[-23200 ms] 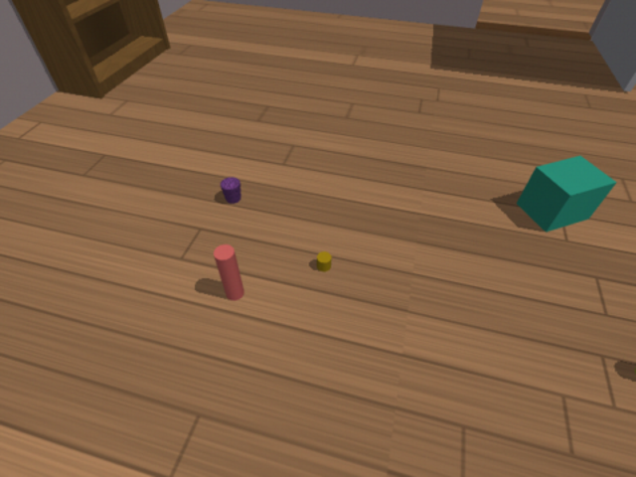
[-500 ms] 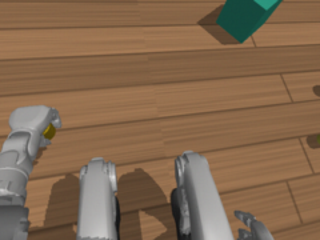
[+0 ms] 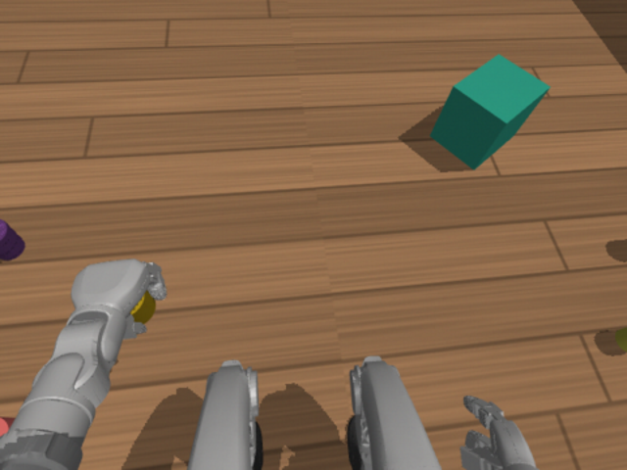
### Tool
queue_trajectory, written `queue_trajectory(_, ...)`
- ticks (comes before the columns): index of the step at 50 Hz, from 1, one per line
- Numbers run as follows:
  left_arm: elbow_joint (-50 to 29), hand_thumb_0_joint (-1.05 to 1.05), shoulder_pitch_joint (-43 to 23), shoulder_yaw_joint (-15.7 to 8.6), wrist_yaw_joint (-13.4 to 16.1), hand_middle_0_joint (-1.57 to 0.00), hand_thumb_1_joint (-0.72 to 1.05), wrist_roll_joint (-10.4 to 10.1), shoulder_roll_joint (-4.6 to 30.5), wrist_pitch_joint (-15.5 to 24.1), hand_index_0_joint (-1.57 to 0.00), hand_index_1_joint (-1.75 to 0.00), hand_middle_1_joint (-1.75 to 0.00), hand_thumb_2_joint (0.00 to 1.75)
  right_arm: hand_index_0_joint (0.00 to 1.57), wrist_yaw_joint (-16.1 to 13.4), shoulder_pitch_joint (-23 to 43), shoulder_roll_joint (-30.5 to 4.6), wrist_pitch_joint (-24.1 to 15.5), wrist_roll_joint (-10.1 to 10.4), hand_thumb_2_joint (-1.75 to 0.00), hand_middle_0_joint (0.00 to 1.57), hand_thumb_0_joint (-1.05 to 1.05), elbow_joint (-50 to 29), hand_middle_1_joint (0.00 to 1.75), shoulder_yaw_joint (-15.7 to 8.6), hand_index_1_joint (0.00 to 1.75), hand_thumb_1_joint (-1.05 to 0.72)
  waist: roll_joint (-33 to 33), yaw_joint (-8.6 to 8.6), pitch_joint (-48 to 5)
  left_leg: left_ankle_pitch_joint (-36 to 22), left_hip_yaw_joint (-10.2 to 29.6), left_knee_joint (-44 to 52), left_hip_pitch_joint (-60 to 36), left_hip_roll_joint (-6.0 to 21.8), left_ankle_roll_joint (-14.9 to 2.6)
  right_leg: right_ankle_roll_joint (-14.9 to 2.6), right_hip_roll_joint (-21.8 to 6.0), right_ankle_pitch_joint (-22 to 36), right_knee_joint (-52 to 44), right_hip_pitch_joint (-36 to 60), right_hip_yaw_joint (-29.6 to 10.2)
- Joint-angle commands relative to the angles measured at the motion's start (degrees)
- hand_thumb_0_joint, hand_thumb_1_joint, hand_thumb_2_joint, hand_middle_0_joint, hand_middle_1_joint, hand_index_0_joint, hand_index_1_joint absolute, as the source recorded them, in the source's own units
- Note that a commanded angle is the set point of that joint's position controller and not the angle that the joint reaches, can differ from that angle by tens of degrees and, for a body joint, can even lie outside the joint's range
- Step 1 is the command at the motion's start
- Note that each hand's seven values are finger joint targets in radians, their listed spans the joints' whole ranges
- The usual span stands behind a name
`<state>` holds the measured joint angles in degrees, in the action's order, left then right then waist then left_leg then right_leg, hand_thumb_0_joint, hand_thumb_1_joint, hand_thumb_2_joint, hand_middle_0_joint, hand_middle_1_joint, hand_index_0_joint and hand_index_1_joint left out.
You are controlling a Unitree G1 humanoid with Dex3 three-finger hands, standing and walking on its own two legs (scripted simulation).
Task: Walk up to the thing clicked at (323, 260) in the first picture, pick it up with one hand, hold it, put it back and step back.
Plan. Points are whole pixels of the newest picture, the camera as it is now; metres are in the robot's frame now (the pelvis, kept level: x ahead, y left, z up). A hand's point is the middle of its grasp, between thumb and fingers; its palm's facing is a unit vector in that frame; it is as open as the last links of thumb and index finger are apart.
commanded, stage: lift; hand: left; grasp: from above
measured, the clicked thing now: (129, 303) +0.37 +0.26 -0.11
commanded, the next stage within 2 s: hold in 0.70 s
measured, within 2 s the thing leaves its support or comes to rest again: neither
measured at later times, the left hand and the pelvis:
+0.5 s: hand (101, 266) +0.35 +0.23 +0.05, palm faces -0.45 -0.09 -0.89, open 7.1 cm; pelvis +0.04 +0.00 +0.14, yaw +1 degrees
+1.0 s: hand (84, 224) +0.37 +0.22 +0.12, palm faces -0.45 -0.07 -0.89, open 7.1 cm; pelvis +0.07 +0.00 +0.18, yaw +0 degrees
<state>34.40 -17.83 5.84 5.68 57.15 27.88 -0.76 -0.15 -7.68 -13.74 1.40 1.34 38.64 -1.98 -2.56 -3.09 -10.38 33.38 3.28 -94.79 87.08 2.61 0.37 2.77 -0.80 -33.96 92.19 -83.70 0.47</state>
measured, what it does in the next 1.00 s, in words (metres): rises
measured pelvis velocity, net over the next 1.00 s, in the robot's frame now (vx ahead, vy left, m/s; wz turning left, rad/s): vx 0.07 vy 0.00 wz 0.00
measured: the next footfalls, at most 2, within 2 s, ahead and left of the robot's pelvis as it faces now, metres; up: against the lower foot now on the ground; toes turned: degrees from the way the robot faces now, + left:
none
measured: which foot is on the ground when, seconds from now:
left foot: down 0.00-1.00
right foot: down 0.00-1.00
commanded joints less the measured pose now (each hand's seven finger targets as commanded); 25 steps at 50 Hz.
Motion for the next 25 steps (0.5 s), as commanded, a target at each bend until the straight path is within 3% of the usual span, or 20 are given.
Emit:
queue_trajectory(1,-10.62,0.0,-14.81,-5.5,2.59,-0.9,0.52,-0.45,12.69,-0.62,-0.93,-0.62,-0.65,0.56,0.2,-2.28,-3.76,-9.37,-2.04,0.58,-0.91,0.2,0.0,-4.48,0.3,-2.95,0.3,-0.92,-3.43,-1.08,-23.24,-2.59,-1.09,21.38,-28.23,-1.93,-0.99,-3.79,2.62,4.09,-19.91,18.51,1.25)
queue_trajectory(3,-9.08,0.0,-14.46,-3.61,2.36,-0.89,0.52,-0.72,10.48,-0.91,-0.93,-0.63,-0.67,0.55,0.2,-2.63,-3.73,-8.94,-2.28,0.71,-0.91,0.2,0.0,-4.31,0.3,-2.75,0.3,-0.92,-2.06,-1.18,-20.86,-3.44,-1.43,23.99,-30.61,-1.88,-0.98,-3.84,2.72,4.79,-22.94,20.99,1.09)
queue_trajectory(4,-7.85,0.0,-13.76,-4.14,2.43,-0.88,0.52,-0.64,11.03,-1.07,-0.92,-0.64,-0.67,0.56,0.2,-2.75,-4.08,-9.0,-2.48,0.85,-0.91,0.2,0.0,-4.27,0.3,-2.81,0.3,-0.92,-1.51,-1.11,-20.48,-4.09,-1.4,24.98,-31.53,-1.89,-0.95,-3.82,2.75,5.12,-24.17,22.8,0.89)
queue_trajectory(9,-4.97,0.0,-10.42,-2.3,1.94,-0.89,0.52,-0.92,8.38,-1.53,-0.93,-0.62,-0.65,0.55,0.2,-3.38,-5.05,-8.96,-3.32,1.06,-0.91,0.2,0.0,-3.97,0.3,-2.86,0.3,-0.92,-0.69,-0.46,-18.09,-7.88,-1.62,31.18,-38.16,-1.67,-0.68,-3.8,2.76,8.84,-30.11,29.88,0.59)
queue_trajectory(10,-5.79,0.0,-12.28,-1.47,1.91,-0.9,0.52,-0.91,7.68,-1.31,-0.93,-0.61,-0.64,0.55,0.2,-3.47,-5.25,-8.62,-3.48,1.04,-0.91,0.2,0.0,-3.83,0.3,-2.83,0.3,-0.92,-1.4,-0.97,-17.57,-9.03,-1.55,32.22,-38.92,-1.68,-0.58,-3.78,2.85,10.12,-30.98,30.76,0.51)
queue_trajectory(11,-5.73,0.0,-13.43,-2.57,2.18,-0.89,0.52,-0.74,8.76,-1.2,-0.93,-0.62,-0.66,0.55,0.2,-3.57,-5.47,-8.79,-3.64,0.93,-0.91,0.2,0.0,-3.67,0.3,-2.78,0.3,-0.92,-1.92,-0.61,-17.48,-9.58,-1.38,33.64,-40.63,-1.63,-0.47,-3.79,2.83,10.63,-31.85,32.08,0.52)
queue_trajectory(20,-0.82,0.0,-14.96,-0.65,4.61,-0.93,0.53,0.62,6.38,-1.46,-0.95,-0.61,-0.63,0.61,0.2,-3.27,-7.12,-8.73,-4.25,0.59,-0.91,0.2,0.0,-2.52,0.3,-2.7,0.3,-0.91,-1.34,-0.37,-14.58,-16.76,-2.66,42.43,-51.57,-2.24,-0.23,-3.49,2.73,17.16,-41.21,42.04,0.42)
queue_trajectory(22,-0.4,0.0,-15.1,-1.85,4.91,-0.9,0.49,0.72,7.62,-1.57,-0.91,-0.63,-0.64,0.63,0.2,-3.16,-7.72,-8.85,-4.14,0.45,-0.91,0.2,0.0,-2.09,0.3,-2.76,0.3,-0.91,-1.5,0.09,-14.75,-19.5,-2.66,43.94,-53.78,-2.3,-0.14,-3.37,2.6,19.51,-42.61,44.49,0.36)
queue_trajectory(25,1.12,0.0,-15.44,-1.08,5.22,-0.9,0.49,0.45,6.26,-2.03,-0.92,-0.64,-0.65,0.63,0.2,-2.88,-7.94,-8.71,-4.04,0.37,-0.9,0.2,0.0,-1.95,0.3,-2.74,0.3,-0.91,-1.3,-0.33,-13.13,-20.28,-2.7,46.53,-55.9,-2.33,-0.07,-3.26,2.57,20.33,-45.35,46.7,0.23)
